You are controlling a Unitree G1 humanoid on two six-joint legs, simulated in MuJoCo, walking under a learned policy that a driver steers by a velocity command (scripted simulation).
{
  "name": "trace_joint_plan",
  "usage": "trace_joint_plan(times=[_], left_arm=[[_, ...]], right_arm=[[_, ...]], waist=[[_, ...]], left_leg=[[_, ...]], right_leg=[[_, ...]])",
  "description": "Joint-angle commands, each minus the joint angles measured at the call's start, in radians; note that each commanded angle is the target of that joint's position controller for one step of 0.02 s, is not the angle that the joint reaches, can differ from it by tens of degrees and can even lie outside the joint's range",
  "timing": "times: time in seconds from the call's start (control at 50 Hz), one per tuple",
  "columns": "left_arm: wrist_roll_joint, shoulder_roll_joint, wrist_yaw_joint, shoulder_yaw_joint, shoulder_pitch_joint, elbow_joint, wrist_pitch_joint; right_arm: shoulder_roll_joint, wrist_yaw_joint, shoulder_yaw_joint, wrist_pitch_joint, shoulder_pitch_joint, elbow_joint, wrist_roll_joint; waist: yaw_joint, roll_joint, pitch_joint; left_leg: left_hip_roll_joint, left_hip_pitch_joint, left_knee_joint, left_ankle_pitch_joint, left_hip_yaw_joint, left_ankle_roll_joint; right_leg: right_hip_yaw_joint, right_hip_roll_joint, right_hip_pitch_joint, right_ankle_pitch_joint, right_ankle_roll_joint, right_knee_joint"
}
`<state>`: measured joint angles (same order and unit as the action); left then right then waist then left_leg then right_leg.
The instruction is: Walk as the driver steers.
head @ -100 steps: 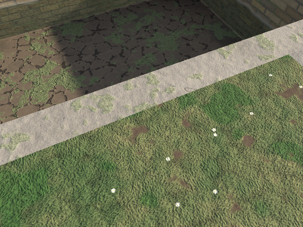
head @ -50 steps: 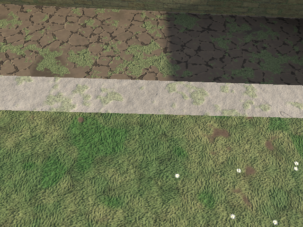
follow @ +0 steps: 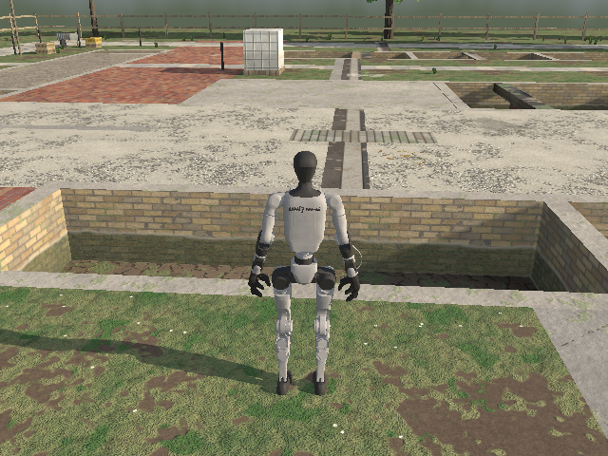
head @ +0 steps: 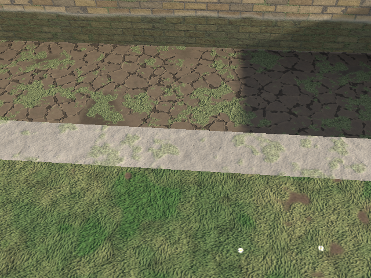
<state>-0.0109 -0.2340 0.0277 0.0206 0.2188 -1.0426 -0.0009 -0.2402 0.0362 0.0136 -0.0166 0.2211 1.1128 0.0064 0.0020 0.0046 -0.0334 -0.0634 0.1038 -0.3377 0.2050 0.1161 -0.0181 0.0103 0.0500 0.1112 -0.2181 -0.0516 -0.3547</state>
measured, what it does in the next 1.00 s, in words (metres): walks ahead: left foot, then right foot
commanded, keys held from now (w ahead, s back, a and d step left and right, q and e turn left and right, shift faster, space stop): no key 0.10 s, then w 0.90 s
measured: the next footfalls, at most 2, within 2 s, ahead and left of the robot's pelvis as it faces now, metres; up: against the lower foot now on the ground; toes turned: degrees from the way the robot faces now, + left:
left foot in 0.44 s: +0.13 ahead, +0.13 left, +0.00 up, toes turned +2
right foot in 0.92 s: +0.47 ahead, -0.01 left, +0.00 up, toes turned -4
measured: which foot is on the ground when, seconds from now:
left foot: down 0.00-0.18, up 0.20-0.42, down 0.44-0.92, up 0.94-1.00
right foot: down 0.00-0.44, up 0.46-0.90, down 0.92-1.00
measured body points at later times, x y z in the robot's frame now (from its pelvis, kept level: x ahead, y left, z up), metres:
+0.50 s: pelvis +0.08 +0.05 -0.01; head +0.09 +0.07 +0.44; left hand +0.03 +0.30 -0.17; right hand +0.13 -0.21 -0.15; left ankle +0.09 +0.13 -0.75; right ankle -0.01 -0.08 -0.72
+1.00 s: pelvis +0.35 +0.05 -0.03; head +0.38 +0.04 +0.42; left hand +0.49 +0.29 -0.15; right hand +0.28 -0.19 -0.18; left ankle +0.14 +0.14 -0.66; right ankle +0.43 +0.00 -0.75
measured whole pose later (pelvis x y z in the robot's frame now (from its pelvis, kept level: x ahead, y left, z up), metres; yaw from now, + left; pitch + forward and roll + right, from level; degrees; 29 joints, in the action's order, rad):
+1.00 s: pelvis +0.35 +0.05 -0.03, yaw +1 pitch +0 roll +0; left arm -0.02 -0.22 -0.01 -0.04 0.09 -0.92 0.07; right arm -0.18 0.01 -0.01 0.08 0.43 1.09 0.01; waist 0.02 0.01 -0.07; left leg -0.05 0.13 -1.05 0.44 0.00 -0.09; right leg -0.13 0.06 0.41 -0.17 -0.13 -0.58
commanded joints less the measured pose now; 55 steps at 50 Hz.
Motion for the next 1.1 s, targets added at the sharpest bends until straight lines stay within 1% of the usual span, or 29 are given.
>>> trace_joint_plan(times=[0.02,0.1,0.12,0.16,0.22,0.24,0.28,0.36,0.42,0.44,0.46,0.48,0.5,0.52,0.54,0.58,0.64,0.74,0.8,0.86,0.9,0.92,0.94,0.96,0.98,1.0,1.02,1.06,1.1], left_arm=[[0.0,-0.104,0.004,-0.015,0.026,0.012,0.008],[0.0,-0.094,0.006,-0.012,0.041,-0.007,0.008],[-0.001,-0.09,0.005,-0.011,0.05,-0.013,0.007],[-0.003,-0.13,0.003,-0.029,0.069,-0.019,-0.002],[-0.005,-0.164,0.001,-0.056,0.174,-0.045,-0.013],[-0.008,-0.155,0.0,-0.06,0.19,-0.051,-0.008],[-0.017,-0.152,-0.005,-0.069,0.193,-0.047,0.012],[-0.007,-0.147,-0.011,-0.078,0.158,-0.031,0.042],[0.0,-0.141,-0.016,-0.082,0.118,-0.015,0.044],[-0.008,-0.114,-0.018,-0.073,0.118,-0.006,0.05],[-0.013,-0.048,-0.027,-0.054,0.089,0.023,0.06],[-0.012,-0.03,-0.034,-0.051,0.089,0.062,0.064],[-0.032,-0.1,-0.04,-0.066,0.063,0.068,0.06],[-0.029,-0.085,-0.052,-0.064,0.042,0.065,0.064],[-0.02,-0.059,-0.059,-0.059,0.054,0.055,0.07],[-0.029,-0.065,-0.066,-0.063,0.059,0.047,0.065],[-0.025,-0.056,-0.067,-0.066,0.005,0.069,0.047],[-0.017,-0.022,-0.066,-0.049,-0.217,0.163,0.04],[-0.008,-0.012,-0.062,-0.039,-0.293,0.199,0.042],[-0.008,-0.048,-0.047,-0.052,-0.226,0.198,0.05],[-0.005,-0.091,-0.032,-0.077,-0.001,0.129,0.063],[-0.013,-0.113,-0.023,-0.091,0.15,0.081,0.071],[-0.037,-0.2,-0.013,-0.116,0.297,0.056,0.073],[-0.043,-0.238,-0.024,-0.126,0.269,0.062,0.065],[-0.004,-0.19,-0.034,-0.121,0.165,0.073,0.061],[0.005,-0.126,-0.038,-0.103,0.063,0.094,0.066],[-0.001,-0.075,-0.041,-0.091,0.027,0.094,0.076],[-0.004,-0.023,-0.034,-0.073,0.043,0.065,0.093],[-0.003,-0.036,-0.03,-0.072,0.106,0.037,0.11]], right_arm=[[-0.098,0.004,-0.012,0.006,0.036,-0.004,0.0],[-0.086,0.006,-0.007,0.007,0.045,0.012,0.0],[-0.076,0.007,-0.004,0.006,0.052,0.016,0.002],[-0.082,0.005,-0.01,0.004,0.048,0.007,0.009],[-0.056,-0.014,-0.009,0.014,-0.011,-0.041,0.036],[-0.049,-0.02,-0.007,0.024,-0.035,-0.059,0.04],[-0.06,-0.032,-0.015,0.045,-0.056,-0.086,0.034],[-0.057,-0.053,-0.026,0.074,-0.057,-0.117,0.019],[-0.037,-0.048,-0.036,0.075,0.1,-0.073,0.011],[-0.063,-0.04,-0.048,0.079,0.193,-0.046,0.015],[-0.137,-0.029,-0.067,0.089,0.319,-0.026,0.032],[-0.228,-0.029,-0.087,0.082,0.425,0.003,0.019],[-0.177,-0.028,-0.078,0.075,0.331,-0.012,0.017],[-0.133,-0.037,-0.067,0.084,0.224,-0.056,0.015],[-0.111,-0.04,-0.062,0.094,0.172,-0.076,0.014],[-0.074,-0.034,-0.049,0.113,0.168,-0.078,0.011],[-0.061,-0.029,-0.042,0.123,0.265,-0.04,0.006],[-0.044,-0.023,-0.03,0.119,0.311,-0.028,0.01],[-0.055,-0.017,-0.031,0.12,0.331,-0.019,0.012],[-0.079,-0.013,-0.037,0.123,0.297,-0.019,0.013],[-0.1,-0.01,-0.045,0.117,0.267,-0.026,0.017],[-0.105,-0.013,-0.047,0.113,0.247,-0.033,0.011],[-0.058,-0.019,-0.037,0.113,0.272,-0.06,0.008],[0.032,-0.033,-0.031,0.106,0.397,-0.056,-0.015],[-0.059,-0.029,-0.051,0.102,0.295,-0.069,0.009],[-0.067,-0.035,-0.058,0.107,0.203,-0.103,0.013],[-0.053,-0.037,-0.058,0.11,0.163,-0.11,0.014],[-0.017,-0.046,-0.056,0.087,0.179,-0.107,0.031],[0.004,-0.055,-0.056,0.07,0.171,-0.113,0.034]], waist=[[0.0,-0.014,-0.001],[0.0,-0.013,-0.006],[-0.003,-0.015,0.014],[-0.014,-0.054,-0.01],[-0.056,-0.145,-0.112],[-0.059,-0.137,-0.148],[-0.049,-0.093,-0.151],[-0.015,-0.099,-0.099],[0.06,-0.073,-0.075],[0.095,-0.017,-0.047],[0.144,0.182,-0.005],[0.14,0.323,0.019],[0.079,0.159,-0.076],[0.04,0.071,-0.123],[0.011,0.046,-0.121],[-0.012,0.043,-0.081],[-0.008,0.056,-0.059],[0.026,0.067,-0.102],[0.04,0.085,-0.111],[-0.012,0.094,-0.062],[-0.105,0.096,0.061],[-0.172,0.076,0.132],[-0.194,-0.039,0.245],[-0.098,-0.225,0.31],[-0.08,-0.063,0.196],[-0.05,-0.038,0.057],[-0.025,0.008,-0.007],[0.027,-0.013,-0.022],[0.039,-0.025,-0.024]], left_leg=[[0.111,0.04,0.031,-0.162,0.074,-0.023],[0.112,0.045,0.028,-0.157,0.07,-0.023],[0.104,0.042,0.03,-0.089,0.064,-0.025],[0.048,0.111,-0.05,0.128,0.02,-0.043],[0.006,0.324,-0.287,0.279,-0.094,-0.055],[0.043,0.366,-0.365,0.25,-0.108,-0.054],[0.087,0.449,-0.475,0.264,-0.099,-0.05],[0.084,0.329,-0.344,0.195,-0.153,-0.043],[0.019,-0.029,-0.138,0.052,-0.224,-0.047],[0.036,-0.177,-0.096,0.096,-0.173,-0.052],[0.258,-0.271,0.079,0.324,0.14,-0.083],[0.446,-0.286,0.245,0.609,0.551,-0.183],[0.449,-0.178,0.235,0.644,0.534,-0.207],[0.402,-0.1,0.224,0.532,0.429,-0.194],[0.35,-0.064,0.235,0.363,0.318,-0.176],[0.287,-0.072,0.235,0.083,0.166,-0.152],[0.256,-0.132,0.2,-0.265,0.048,-0.152],[0.219,-0.106,0.202,-0.48,-0.043,-0.152],[0.229,-0.12,0.2,-0.582,-0.065,-0.149],[0.255,-0.185,0.092,-0.883,-0.089,-0.135],[0.251,-0.214,-0.171,-1.021,-0.103,-0.118],[0.223,-0.117,-0.373,-0.878,-0.122,-0.107],[0.156,0.074,-0.682,-0.465,-0.159,-0.1],[-0.041,0.424,-1.029,0.33,-0.128,-0.071],[0.032,0.506,-1.059,0.241,-0.032,-0.095],[0.076,0.522,-1.007,0.137,-0.046,-0.098],[0.108,0.486,-0.955,0.087,-0.052,-0.096],[0.142,0.387,-0.872,0.064,-0.058,-0.075],[0.147,0.384,-0.822,0.056,-0.081,-0.055]], right_leg=[[0.119,-0.141,-0.007,0.173,-0.014,0.053],[0.119,-0.138,-0.002,0.167,-0.015,0.051],[0.121,-0.131,-0.009,0.067,-0.016,0.065],[0.159,-0.123,0.006,-0.248,-0.046,0.086],[0.402,-0.283,0.032,-0.636,-0.174,0.218],[0.461,-0.337,0.058,-0.63,-0.209,0.253],[0.474,-0.366,0.024,-0.519,-0.23,0.272],[0.278,-0.271,0.044,-0.288,-0.172,0.221],[0.17,-0.202,0.268,-0.272,-0.132,0.091],[0.13,-0.164,0.363,-0.263,-0.111,-0.027],[-0.001,-0.06,0.455,-0.234,-0.068,-0.349],[-0.056,0.035,0.622,-0.369,-0.052,-0.611],[0.016,-0.049,0.655,-0.311,-0.068,-0.754],[0.038,-0.092,0.652,-0.192,-0.071,-0.774],[0.038,-0.119,0.609,-0.107,-0.058,-0.752],[0.007,-0.136,0.555,-0.024,-0.027,-0.722],[-0.041,-0.126,0.596,0.02,0.001,-0.709],[-0.11,-0.095,0.599,0.106,0.022,-0.483],[-0.143,-0.062,0.508,0.149,-0.001,-0.31],[-0.152,-0.017,0.365,0.116,-0.061,-0.237],[-0.139,0.026,0.149,0.078,-0.1,-0.191],[-0.105,-0.01,-0.053,0.111,-0.122,-0.124],[0.161,-0.247,-0.273,-0.034,-0.167,-0.115],[0.677,-0.473,-0.45,-0.078,-0.323,0.022],[0.654,-0.417,-0.326,-0.231,-0.288,0.1],[0.499,-0.391,-0.166,-0.22,-0.258,0.139],[0.4,-0.35,-0.053,-0.103,-0.233,0.173],[0.25,-0.281,0.067,0.062,-0.186,0.199],[0.181,-0.259,0.083,0.182,-0.182,0.21]])
Keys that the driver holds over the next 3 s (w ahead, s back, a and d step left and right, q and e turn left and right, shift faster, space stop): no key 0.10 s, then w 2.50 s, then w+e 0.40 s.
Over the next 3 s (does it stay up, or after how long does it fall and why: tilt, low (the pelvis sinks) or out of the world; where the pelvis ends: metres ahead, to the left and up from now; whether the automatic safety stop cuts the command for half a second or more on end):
stays up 0.98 0.08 -0.02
